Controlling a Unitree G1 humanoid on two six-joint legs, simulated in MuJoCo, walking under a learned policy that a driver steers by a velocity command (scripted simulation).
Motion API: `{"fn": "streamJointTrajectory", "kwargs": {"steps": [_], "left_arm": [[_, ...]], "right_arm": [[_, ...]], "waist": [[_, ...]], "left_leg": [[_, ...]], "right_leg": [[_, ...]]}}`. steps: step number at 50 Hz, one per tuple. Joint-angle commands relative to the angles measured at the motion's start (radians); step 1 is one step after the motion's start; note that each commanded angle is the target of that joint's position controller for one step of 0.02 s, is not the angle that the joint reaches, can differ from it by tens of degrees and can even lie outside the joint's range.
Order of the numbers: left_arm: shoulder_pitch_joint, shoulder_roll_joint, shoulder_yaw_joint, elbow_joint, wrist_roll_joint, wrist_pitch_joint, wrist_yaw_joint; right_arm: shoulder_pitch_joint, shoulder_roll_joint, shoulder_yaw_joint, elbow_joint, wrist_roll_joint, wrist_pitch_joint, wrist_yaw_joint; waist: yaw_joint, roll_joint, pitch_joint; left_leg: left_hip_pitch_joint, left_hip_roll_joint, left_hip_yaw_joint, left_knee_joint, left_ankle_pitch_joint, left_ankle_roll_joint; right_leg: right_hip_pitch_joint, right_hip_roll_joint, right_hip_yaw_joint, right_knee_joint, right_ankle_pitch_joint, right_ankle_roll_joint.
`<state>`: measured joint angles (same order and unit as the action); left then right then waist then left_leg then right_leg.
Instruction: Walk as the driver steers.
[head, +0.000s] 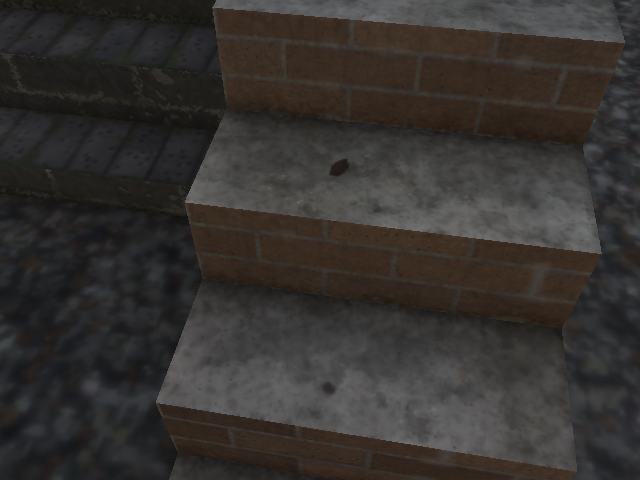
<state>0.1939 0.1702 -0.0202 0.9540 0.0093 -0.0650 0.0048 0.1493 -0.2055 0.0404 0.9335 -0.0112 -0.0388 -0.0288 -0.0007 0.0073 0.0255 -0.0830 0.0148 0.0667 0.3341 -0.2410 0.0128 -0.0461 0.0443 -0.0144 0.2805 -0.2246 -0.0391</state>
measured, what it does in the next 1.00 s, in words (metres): stands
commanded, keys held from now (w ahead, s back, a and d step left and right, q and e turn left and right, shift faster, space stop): w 1.00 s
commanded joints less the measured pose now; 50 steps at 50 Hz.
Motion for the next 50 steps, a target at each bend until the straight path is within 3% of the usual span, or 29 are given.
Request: {"fn": "streamJointTrajectory", "kwargs": {"steps": [1,9,10,23,50], "left_arm": [[0.002,0.092,0.013,-0.04,0.001,-0.01,-0.001],[-0.023,0.107,0.003,-0.039,0.004,-0.013,-0.009],[-0.008,0.11,0.002,-0.034,-0.001,-0.013,-0.01],[-0.025,0.137,-0.012,-0.037,0.004,-0.013,-0.018],[-0.028,0.171,-0.023,-0.034,0.005,-0.009,-0.021]], "right_arm": [[-0.011,-0.095,-0.014,-0.043,-0.001,-0.011,-0.001],[-0.032,-0.111,-0.008,-0.039,-0.003,-0.011,0.008],[-0.024,-0.113,-0.007,-0.036,0.003,-0.011,0.009],[-0.028,-0.139,0.005,-0.03,0.001,-0.013,0.014],[-0.011,-0.167,0.015,-0.036,0.001,-0.011,0.013]], "waist": [[-0.002,-0.007,-0.047],[-0.002,-0.008,-0.041],[-0.002,-0.008,-0.068],[-0.002,-0.01,-0.036],[-0.002,-0.011,-0.049]], "left_leg": [[0.019,0.13,-0.09,-0.035,0.349,0.044],[0.012,0.137,-0.089,-0.067,0.277,0.03],[0.022,0.137,-0.086,-0.082,0.257,0.025],[-0.004,0.14,-0.079,-0.104,0.192,0.01],[-0.009,0.143,-0.063,-0.075,0.182,-0.007]], "right_leg": [[0.014,-0.15,0.106,-0.029,0.389,-0.019],[0.004,-0.15,0.113,-0.059,0.315,-0.017],[0.017,-0.149,0.114,-0.075,0.298,-0.012],[-0.001,-0.146,0.127,-0.095,0.26,-0.011],[0.007,-0.143,0.141,-0.075,0.344,-0.007]]}}
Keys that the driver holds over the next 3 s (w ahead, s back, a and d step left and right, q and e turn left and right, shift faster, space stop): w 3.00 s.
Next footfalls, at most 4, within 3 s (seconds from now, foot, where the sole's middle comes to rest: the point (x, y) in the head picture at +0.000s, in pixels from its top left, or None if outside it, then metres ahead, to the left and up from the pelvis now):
none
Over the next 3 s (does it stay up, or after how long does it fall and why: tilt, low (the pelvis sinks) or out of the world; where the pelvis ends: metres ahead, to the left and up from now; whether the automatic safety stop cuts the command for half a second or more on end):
stays up -0.01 -0.02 0.00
